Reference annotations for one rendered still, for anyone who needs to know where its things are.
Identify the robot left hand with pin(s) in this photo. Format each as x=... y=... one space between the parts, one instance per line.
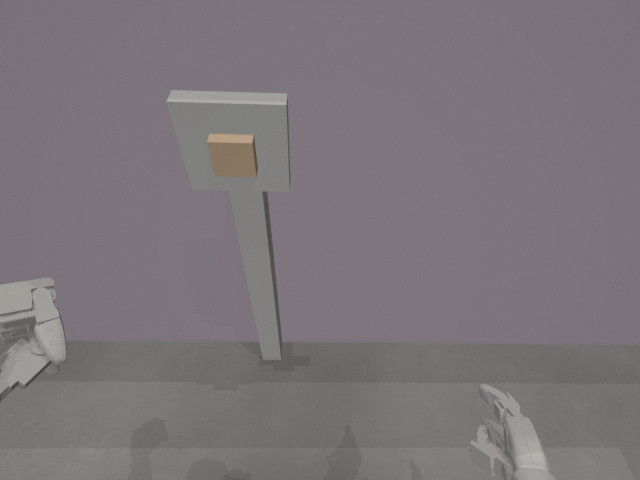
x=27 y=311

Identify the panel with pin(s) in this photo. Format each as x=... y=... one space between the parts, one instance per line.
x=196 y=114

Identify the button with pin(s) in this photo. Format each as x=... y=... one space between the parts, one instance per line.
x=233 y=155

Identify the robot right hand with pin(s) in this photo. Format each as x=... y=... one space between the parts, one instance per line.
x=514 y=446

